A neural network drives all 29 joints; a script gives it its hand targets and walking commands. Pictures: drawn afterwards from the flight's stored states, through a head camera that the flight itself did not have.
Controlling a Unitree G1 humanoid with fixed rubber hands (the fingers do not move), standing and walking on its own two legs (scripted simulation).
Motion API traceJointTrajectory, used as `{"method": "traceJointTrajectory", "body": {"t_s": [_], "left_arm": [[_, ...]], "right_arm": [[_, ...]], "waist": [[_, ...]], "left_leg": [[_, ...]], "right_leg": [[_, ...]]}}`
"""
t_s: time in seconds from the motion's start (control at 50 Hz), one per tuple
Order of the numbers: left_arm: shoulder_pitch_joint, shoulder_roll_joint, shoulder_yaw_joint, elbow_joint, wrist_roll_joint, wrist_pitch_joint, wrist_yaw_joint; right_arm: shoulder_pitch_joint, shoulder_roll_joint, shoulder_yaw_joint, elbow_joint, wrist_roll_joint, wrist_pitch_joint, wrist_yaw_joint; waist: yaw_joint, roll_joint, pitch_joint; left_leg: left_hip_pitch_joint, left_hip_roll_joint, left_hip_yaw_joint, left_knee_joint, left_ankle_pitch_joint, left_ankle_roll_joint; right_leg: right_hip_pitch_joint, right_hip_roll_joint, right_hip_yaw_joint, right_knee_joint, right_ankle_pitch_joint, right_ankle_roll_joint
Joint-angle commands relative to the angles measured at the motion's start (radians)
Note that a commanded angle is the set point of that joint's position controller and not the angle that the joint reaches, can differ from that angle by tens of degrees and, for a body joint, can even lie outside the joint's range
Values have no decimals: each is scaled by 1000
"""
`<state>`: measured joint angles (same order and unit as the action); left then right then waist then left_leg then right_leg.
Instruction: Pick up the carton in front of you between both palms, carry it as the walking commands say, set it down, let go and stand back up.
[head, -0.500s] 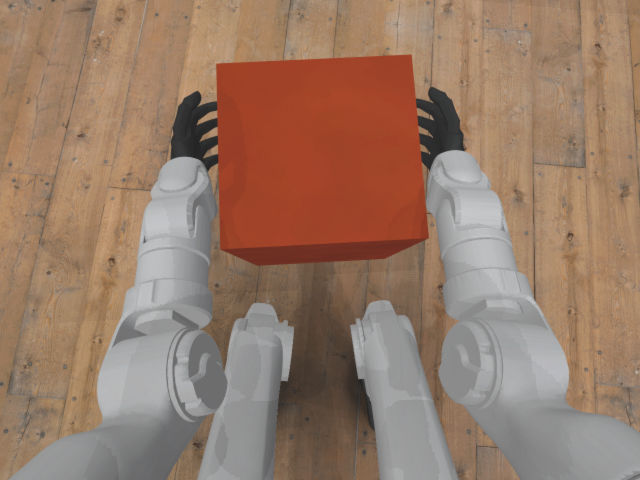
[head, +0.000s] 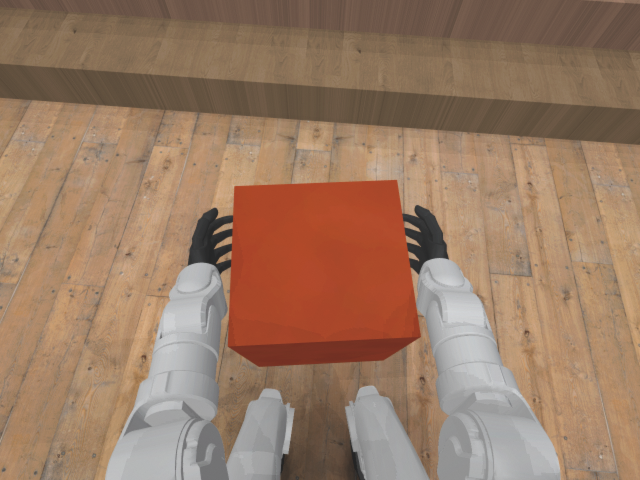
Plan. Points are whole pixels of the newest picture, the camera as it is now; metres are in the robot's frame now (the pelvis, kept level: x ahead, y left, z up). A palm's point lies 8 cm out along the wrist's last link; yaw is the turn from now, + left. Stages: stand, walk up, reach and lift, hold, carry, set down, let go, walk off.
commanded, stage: reach and lift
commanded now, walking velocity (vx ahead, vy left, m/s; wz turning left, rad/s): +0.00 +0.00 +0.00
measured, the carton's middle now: (319, 285) +0.38 +0.00 -0.11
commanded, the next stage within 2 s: hold in 1.66 s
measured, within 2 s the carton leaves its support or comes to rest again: neither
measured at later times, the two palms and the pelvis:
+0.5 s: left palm (160, 243) +0.35 +0.15 +0.11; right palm (483, 240) +0.35 -0.15 +0.11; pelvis +0.05 +0.00 +0.12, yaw +0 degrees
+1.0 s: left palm (131, 233) +0.33 +0.15 +0.17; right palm (516, 231) +0.33 -0.15 +0.17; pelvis +0.03 +0.00 +0.14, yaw +0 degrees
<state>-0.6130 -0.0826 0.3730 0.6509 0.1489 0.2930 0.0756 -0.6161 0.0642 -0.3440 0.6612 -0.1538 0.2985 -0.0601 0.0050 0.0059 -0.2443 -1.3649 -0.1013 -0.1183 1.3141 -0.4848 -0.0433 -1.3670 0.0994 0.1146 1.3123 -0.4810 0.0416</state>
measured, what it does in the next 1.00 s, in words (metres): rises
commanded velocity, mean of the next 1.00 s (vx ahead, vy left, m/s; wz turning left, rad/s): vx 0.00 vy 0.00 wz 0.00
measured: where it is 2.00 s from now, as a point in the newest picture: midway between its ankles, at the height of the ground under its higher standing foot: outside the picture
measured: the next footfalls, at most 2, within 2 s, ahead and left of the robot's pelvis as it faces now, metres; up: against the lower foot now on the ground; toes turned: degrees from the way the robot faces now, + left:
none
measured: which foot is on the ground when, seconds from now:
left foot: down 0.00-1.00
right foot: down 0.00-1.00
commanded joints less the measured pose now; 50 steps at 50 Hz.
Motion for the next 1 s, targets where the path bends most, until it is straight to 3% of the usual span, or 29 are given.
{"method": "traceJointTrajectory", "body": {"t_s": [0.0, 0.28, 0.5, 0.62, 0.76, 0.98], "left_arm": [[-504, -1066, -571, 31, -107, -11, -244], [-235, -1059, -638, -44, -93, 4, -254], [-88, -1055, -712, -176, -115, 148, -286], [-58, -1028, -706, -252, -113, 253, -300], [-150, -1022, -609, -207, -73, 300, -323], [-246, -1050, -630, -229, -85, 299, -329]], "right_arm": [[-520, 1058, 548, 0, 112, -22, 236], [-255, 1057, 614, -76, 98, -10, 241], [-109, 1059, 694, -216, 128, 135, 265], [-77, 1036, 690, -294, 122, 243, 277], [-165, 1030, 592, -246, 88, 291, 302], [-261, 1052, 610, -268, 95, 289, 311]], "waist": [[-1, -7, -612], [-1, -8, -418], [-3, -6, -212], [-6, -6, -46], [-8, -4, 89], [-8, -2, -4]], "left_leg": [[458, -58, 95, -234, 236, 16], [836, -24, 39, -546, 426, 24], [1132, 0, 29, -794, 546, 22], [1210, 8, 31, -903, 480, 26], [1194, 15, 43, -939, 279, 37], [1242, 13, 51, -933, 299, 34]], "right_leg": [[479, 59, -90, -234, 240, -22], [852, 26, -34, -541, 429, -28], [1147, -1, -22, -792, 544, -25], [1229, -9, -26, -902, 481, -25], [1202, -15, -42, -936, 273, -38], [1242, -13, -51, -930, 290, -35]]}}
